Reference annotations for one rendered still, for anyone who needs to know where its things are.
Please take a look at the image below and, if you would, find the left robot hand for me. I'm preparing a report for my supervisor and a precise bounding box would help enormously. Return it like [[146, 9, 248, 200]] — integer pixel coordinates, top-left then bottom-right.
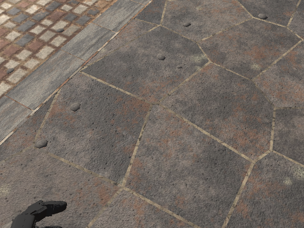
[[10, 199, 67, 228]]

